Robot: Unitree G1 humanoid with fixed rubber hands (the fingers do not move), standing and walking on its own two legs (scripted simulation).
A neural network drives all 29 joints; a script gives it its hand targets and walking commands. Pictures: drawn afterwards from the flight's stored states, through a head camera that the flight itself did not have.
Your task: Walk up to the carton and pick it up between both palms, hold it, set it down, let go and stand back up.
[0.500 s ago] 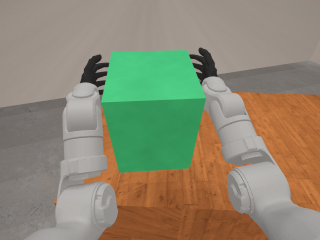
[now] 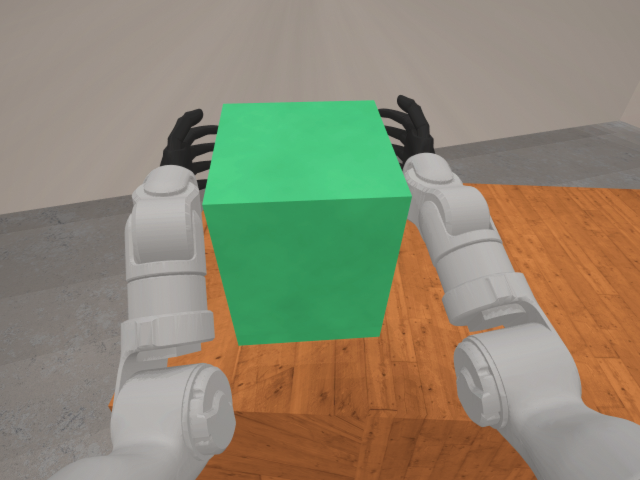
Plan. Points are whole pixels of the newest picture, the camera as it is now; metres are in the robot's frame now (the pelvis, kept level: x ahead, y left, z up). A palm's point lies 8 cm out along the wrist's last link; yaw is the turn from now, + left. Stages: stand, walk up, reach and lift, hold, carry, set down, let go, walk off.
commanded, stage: hold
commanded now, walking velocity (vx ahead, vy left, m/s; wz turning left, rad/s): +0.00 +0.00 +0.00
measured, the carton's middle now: (304, 225) +0.35 +0.01 +0.20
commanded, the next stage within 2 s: none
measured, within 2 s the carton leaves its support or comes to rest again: neither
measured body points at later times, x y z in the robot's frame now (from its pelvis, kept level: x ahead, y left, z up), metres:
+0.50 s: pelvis +0.00 +0.00 +0.00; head -0.07 +0.01 +0.44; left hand +0.38 +0.15 +0.26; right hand +0.39 -0.13 +0.27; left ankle -0.01 +0.14 -0.75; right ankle +0.03 -0.15 -0.75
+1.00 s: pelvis +0.00 +0.00 +0.00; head -0.07 +0.01 +0.44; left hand +0.38 +0.15 +0.26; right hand +0.39 -0.13 +0.27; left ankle -0.01 +0.14 -0.75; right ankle +0.03 -0.15 -0.75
